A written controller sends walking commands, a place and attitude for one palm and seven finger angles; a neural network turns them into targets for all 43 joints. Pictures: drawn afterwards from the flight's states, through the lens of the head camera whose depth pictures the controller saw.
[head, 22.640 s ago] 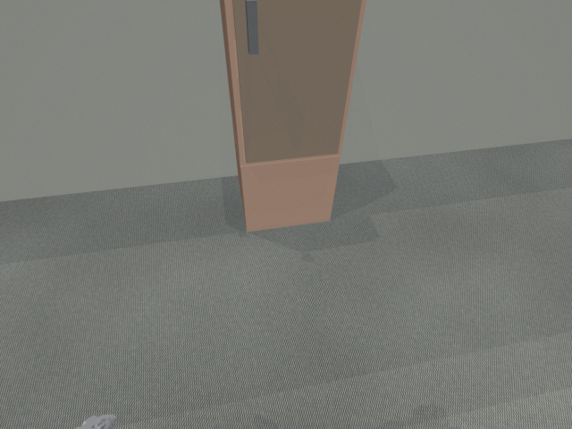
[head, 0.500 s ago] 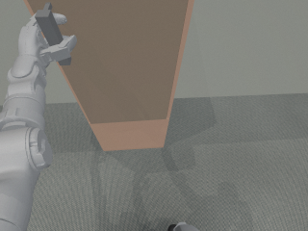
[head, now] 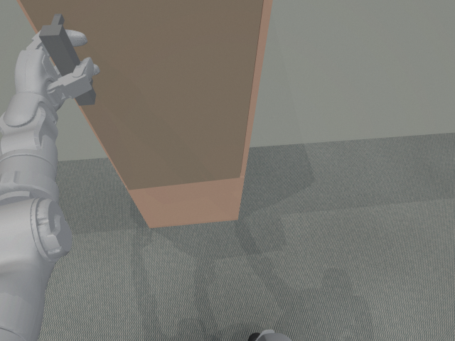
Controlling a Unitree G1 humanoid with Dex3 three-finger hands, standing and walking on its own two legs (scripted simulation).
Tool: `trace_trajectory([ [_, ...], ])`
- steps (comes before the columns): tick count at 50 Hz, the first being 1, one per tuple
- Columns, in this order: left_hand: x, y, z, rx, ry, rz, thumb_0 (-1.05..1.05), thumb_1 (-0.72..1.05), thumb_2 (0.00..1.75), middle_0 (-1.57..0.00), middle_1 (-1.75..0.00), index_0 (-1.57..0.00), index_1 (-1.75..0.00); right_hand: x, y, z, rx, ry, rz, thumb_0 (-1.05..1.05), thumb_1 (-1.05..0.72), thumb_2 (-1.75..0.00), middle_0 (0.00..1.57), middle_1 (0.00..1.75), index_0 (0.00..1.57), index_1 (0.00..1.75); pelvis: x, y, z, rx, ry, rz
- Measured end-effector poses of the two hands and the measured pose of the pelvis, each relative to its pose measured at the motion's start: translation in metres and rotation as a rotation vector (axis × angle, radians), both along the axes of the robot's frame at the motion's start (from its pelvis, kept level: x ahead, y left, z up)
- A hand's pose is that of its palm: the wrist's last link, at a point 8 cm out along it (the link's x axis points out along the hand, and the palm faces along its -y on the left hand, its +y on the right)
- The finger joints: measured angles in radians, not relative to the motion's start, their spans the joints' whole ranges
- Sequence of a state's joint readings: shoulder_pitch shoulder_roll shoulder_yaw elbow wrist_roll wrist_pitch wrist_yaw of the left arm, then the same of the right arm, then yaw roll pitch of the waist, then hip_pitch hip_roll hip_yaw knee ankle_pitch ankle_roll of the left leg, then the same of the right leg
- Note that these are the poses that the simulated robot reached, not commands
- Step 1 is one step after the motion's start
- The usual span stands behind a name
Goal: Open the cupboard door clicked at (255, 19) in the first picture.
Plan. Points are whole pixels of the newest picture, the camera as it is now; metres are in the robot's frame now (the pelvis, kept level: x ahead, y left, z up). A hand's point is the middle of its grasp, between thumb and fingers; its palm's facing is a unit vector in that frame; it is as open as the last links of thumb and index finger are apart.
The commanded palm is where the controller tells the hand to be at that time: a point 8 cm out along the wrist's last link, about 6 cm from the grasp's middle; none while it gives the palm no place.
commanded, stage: pull the door open along its arc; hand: left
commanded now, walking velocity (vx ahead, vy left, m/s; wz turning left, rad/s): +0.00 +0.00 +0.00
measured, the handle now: (73, 61) +0.56 +0.21 +0.16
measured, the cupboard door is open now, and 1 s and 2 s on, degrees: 2 26 46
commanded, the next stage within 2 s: open thumb and fingers to let go in 1.34 s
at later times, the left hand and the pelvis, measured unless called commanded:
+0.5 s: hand (101, 126) +0.41 +0.14 +0.17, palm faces +0.30 -0.95 +0.10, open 6.5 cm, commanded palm +0.37 +0.19 +0.16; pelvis +0.00 -0.01 +0.01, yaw +2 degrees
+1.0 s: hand (114, 133) +0.39 +0.13 +0.17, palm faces +0.44 -0.90 +0.01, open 6.3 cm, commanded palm +0.32 +0.15 +0.16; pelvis -0.02 -0.02 +0.02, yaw +1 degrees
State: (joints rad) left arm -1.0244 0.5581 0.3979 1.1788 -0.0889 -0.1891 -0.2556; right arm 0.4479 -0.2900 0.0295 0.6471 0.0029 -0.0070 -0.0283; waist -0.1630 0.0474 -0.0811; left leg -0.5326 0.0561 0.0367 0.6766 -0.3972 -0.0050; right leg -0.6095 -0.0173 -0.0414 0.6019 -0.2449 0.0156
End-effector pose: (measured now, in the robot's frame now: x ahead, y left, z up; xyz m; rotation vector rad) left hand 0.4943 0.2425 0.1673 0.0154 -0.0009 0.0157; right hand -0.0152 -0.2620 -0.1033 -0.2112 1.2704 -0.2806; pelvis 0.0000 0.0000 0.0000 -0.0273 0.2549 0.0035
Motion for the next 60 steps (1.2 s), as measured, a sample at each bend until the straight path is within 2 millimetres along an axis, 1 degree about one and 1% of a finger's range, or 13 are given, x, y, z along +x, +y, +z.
trace_trajectory([
  [4, -0.01, -0.001, -0.001, -0.007, -0.017, -0.009, 0.0, 0.67, 0.75, -0.35, -1.35, -0.32, -1.35, 0.011, 0.0, 0.0, 0.01, -0.031, -0.008, 0.01, -0.9, -0.9, 0.2, 0.3, 0.21, 0.3, 0.004, 0.0, 0.002, 0.001, -0.014, -0.012],
  [8, -0.027, -0.004, -0.002, -0.012, -0.036, -0.022, 0.0, 0.65, 0.72, -0.35, -1.35, -0.32, -1.35, 0.032, 0.001, 0.001, 0.026, -0.091, -0.006, 0.01, -0.9, -0.9, 0.2, 0.3, 0.21, 0.3, 0.009, 0.001, 0.005, 0.002, -0.038, -0.02],
  [12, -0.052, -0.01, -0.003, -0.012, -0.05, -0.037, 0.0, 0.64, 0.7, -0.35, -1.35, -0.31, -1.35, 0.064, 0.003, 0.004, 0.045, -0.182, 0.015, 0.01, -0.9, -0.9, 0.2, 0.3, 0.21, 0.3, 0.013, 0.001, 0.008, 0.004, -0.07, -0.022],
  [16, -0.084, -0.021, -0.004, -0.018, -0.059, -0.046, 0.0, 0.63, 0.69, -0.35, -1.35, -0.31, -1.34, 0.106, 0.008, 0.012, 0.067, -0.301, 0.056, 0.01, -0.9, -0.9, 0.2, 0.3, 0.2, 0.3, 0.015, 0.001, 0.011, 0.006, -0.108, -0.02],
  [22, -0.117, -0.045, -0.006, -0.11, -0.05, 0.165, 0.01, 0.59, 0.73, -0.32, -1.35, -0.34, -1.3, 0.167, 0.024, 0.023, 0.095, -0.435, 0.176, 0.01, -0.9, -0.9, 0.2, 0.3, 0.2, 0.3, 0.005, -0.002, 0.012, 0.013, -0.154, 0.013],
  [27, -0.124, -0.059, -0.002, -0.079, -0.002, 0.372, 0.0, 0.61, 0.78, -0.32, -1.35, -0.36, -1.31, 0.193, 0.04, 0.029, 0.108, -0.488, 0.263, 0.01, -0.9, -0.9, 0.2, 0.3, 0.2, 0.3, -0.006, -0.008, 0.012, 0.022, -0.167, 0.04],
  [30, -0.125, -0.067, 0.001, -0.02, 0.018, 0.463, 0.0, 0.65, 0.81, -0.33, -1.33, -0.36, -1.32, 0.195, 0.047, 0.027, 0.122, -0.491, 0.283, 0.01, -0.9, -0.9, 0.2, 0.3, 0.2, 0.3, -0.01, -0.011, 0.012, 0.027, -0.164, 0.046],
  [33, -0.125, -0.071, 0.002, -0.013, 0.027, 0.507, 0.0, 0.66, 0.82, -0.31, -1.31, -0.34, -1.33, 0.185, 0.048, 0.022, 0.126, -0.463, 0.279, 0.01, -0.9, -0.9, 0.2, 0.3, 0.21, 0.3, -0.012, -0.015, 0.012, 0.03, -0.165, 0.048],
  [37, -0.125, -0.071, 0.002, -0.004, 0.026, 0.504, 0.0, 0.67, 0.82, -0.3, -1.31, -0.32, -1.34, 0.16, 0.041, 0.013, 0.109, -0.394, 0.255, 0.01, -0.9, -0.9, 0.2, 0.3, 0.21, 0.3, -0.014, -0.019, 0.013, 0.031, -0.174, 0.05],
  [44, -0.128, -0.071, 0.001, -0.007, 0.011, 0.47, 0.0, 0.68, 0.79, -0.32, -1.33, -0.31, -1.35, 0.111, 0.015, 0.001, 0.068, -0.29, 0.175, 0.01, -0.9, -0.9, 0.2, 0.3, 0.21, 0.3, -0.016, -0.02, 0.014, 0.029, -0.193, 0.034],
  [49, -0.14, -0.076, 0.0, -0.018, -0.012, 0.45, 0.0, 0.67, 0.74, -0.32, -1.34, -0.32, -1.35, 0.092, 0.003, 0.001, 0.051, -0.269, 0.134, 0.01, -0.9, -0.9, 0.2, 0.3, 0.2, 0.3, -0.016, -0.019, 0.016, 0.03, -0.208, 0.019],
  [54, -0.163, -0.09, -0.002, -0.028, -0.034, 0.414, 0.0, 0.66, 0.71, -0.3, -1.34, -0.29, -1.32, 0.101, 0.003, 0.007, 0.056, -0.315, 0.13, 0.02, -0.9, -0.9, 0.2, 0.3, 0.2, 0.3, -0.015, -0.017, 0.018, 0.03, -0.232, 0.009],
  [60, -0.202, -0.122, -0.002, -0.059, -0.04, 0.346, 0.01, 0.63, 0.68, -0.28, -1.32, -0.27, -1.29, 0.144, 0.02, 0.021, 0.099, -0.436, 0.174, 0.02, -0.9, -0.9, 0.2, 0.3, 0.2, 0.3, -0.013, -0.015, 0.019, 0.028, -0.269, 0.014],
])
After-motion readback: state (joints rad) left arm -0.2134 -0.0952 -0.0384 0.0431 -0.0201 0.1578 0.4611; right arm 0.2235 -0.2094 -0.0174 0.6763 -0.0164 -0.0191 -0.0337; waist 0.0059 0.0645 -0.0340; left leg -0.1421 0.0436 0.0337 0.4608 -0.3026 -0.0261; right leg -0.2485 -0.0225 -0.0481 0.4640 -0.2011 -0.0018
